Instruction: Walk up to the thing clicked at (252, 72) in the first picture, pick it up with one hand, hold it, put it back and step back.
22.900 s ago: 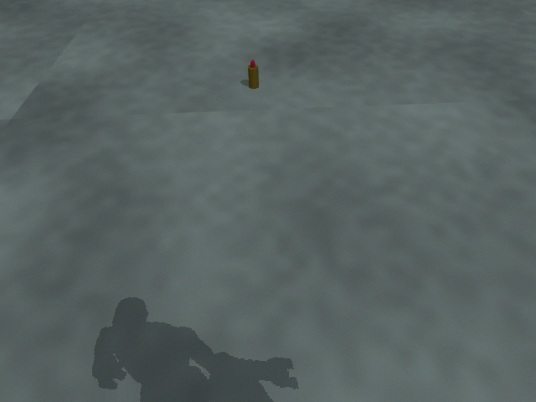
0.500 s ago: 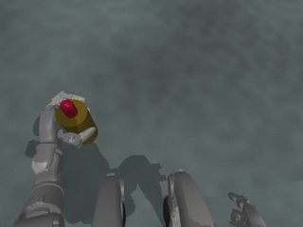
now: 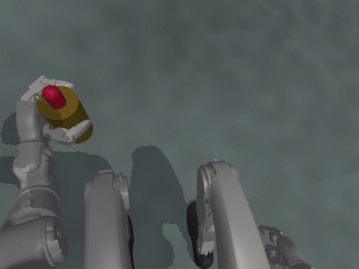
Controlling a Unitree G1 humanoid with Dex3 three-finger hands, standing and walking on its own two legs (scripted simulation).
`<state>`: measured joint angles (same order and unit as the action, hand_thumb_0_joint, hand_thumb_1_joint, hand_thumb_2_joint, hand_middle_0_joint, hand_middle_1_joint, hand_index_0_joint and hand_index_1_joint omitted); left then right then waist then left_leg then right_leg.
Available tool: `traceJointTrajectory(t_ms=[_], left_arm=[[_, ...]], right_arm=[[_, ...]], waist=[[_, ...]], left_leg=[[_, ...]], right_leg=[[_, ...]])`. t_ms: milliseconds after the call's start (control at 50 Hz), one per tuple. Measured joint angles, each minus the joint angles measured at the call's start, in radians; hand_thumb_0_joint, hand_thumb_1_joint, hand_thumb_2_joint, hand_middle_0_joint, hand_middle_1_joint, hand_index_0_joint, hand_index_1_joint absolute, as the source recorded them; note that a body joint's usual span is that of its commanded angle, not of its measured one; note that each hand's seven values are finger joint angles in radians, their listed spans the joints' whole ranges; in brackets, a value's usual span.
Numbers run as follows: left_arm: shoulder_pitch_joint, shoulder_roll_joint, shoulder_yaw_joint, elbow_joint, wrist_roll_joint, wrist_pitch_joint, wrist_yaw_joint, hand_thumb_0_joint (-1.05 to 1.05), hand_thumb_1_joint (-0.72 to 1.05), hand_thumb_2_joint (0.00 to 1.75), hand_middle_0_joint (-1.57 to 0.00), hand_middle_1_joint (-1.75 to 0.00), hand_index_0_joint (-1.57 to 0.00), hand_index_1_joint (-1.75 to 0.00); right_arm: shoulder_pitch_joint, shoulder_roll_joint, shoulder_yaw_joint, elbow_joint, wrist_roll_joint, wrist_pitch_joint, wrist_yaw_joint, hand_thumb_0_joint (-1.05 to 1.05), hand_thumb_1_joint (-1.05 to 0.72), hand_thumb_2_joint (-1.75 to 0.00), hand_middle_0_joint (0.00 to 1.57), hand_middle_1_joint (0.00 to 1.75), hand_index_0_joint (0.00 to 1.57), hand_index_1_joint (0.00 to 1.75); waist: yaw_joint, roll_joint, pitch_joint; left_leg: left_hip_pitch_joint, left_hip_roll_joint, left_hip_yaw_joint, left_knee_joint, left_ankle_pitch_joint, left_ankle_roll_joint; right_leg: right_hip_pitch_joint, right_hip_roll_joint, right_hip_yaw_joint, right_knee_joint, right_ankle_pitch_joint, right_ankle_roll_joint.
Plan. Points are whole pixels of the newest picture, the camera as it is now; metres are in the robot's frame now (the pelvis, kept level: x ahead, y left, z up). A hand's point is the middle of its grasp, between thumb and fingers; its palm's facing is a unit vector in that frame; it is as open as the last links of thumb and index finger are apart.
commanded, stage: crouch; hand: left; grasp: from the side
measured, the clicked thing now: (66, 113) +0.45 +0.21 -0.06
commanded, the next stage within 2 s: lower in 0.68 s
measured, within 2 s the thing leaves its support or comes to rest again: neither
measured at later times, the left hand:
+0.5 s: hand (78, 120) +0.47 +0.21 -0.15, palm faces +0.04 -1.00 -0.02, open 9.8 cm
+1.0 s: hand (84, 126) +0.47 +0.21 -0.20, palm faces +0.04 -1.00 -0.02, open 9.8 cm
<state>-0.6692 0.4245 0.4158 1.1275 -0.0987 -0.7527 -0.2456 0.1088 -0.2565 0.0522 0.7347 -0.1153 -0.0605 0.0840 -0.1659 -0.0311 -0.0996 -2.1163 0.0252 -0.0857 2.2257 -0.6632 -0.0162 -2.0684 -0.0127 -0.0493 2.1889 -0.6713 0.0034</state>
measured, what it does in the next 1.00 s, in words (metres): lowers itself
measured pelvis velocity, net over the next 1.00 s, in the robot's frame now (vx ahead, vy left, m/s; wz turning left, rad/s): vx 0.00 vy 0.01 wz -0.12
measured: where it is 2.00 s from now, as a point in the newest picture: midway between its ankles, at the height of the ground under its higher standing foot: (163, 252)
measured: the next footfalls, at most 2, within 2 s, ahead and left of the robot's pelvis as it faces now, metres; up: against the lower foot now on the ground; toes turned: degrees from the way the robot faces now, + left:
none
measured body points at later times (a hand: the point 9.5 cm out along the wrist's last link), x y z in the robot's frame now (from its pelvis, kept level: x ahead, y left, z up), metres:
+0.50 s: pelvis +0.00 +0.00 -0.06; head +0.23 +0.07 +0.32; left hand +0.46 +0.26 -0.14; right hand +0.08 -0.28 -0.17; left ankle +0.09 +0.13 -0.35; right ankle +0.10 -0.12 -0.35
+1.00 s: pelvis +0.00 +0.01 -0.08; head +0.25 +0.10 +0.29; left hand +0.46 +0.26 -0.20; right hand +0.08 -0.27 -0.17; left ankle +0.09 +0.13 -0.35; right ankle +0.10 -0.12 -0.35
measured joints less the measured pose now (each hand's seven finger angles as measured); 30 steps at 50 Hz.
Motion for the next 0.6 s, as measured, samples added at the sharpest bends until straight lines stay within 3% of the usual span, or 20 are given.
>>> traceJointTrajectory(t_ms=[340, 600], left_arm=[[-0.061, 0.104, 0.059, 0.065, 0.019, 0.013, -0.018, -0.01, -0.35, 1.09, -0.7, -1.03, -0.72, -1.03], [-0.023, 0.122, 0.048, 0.014, 0.01, 0.002, 0.004, -0.01, -0.35, 1.09, -0.71, -1.02, -0.73, -1.03]], right_arm=[[-0.001, -0.034, 0.071, -0.011, -0.026, 0.031, 0.015, 0.01, -0.91, -0.9, 0.2, 0.3, 0.2, 0.3], [-0.048, -0.05, 0.108, -0.018, -0.058, 0.05, 0.021, 0.01, -0.92, -0.9, 0.2, 0.3, 0.2, 0.3]], waist=[[-0.049, -0.016, 0.082], [-0.049, -0.04, 0.137]], left_leg=[[-0.126, -0.001, -0.05, 0.18, -0.015, -0.002], [-0.152, -0.005, -0.087, 0.249, -0.03, -0.006]], right_leg=[[-0.105, 0.012, -0.035, 0.146, 0.0, 0.007], [-0.118, 0.018, -0.062, 0.192, -0.006, 0.011]])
